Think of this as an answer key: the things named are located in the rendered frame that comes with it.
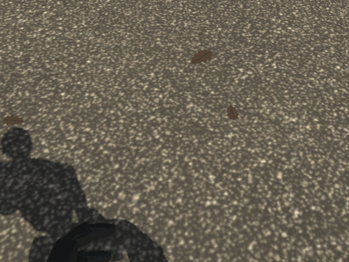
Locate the robot left hand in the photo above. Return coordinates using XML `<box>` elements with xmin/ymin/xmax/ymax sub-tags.
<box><xmin>47</xmin><ymin>222</ymin><xmax>116</xmax><ymax>262</ymax></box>

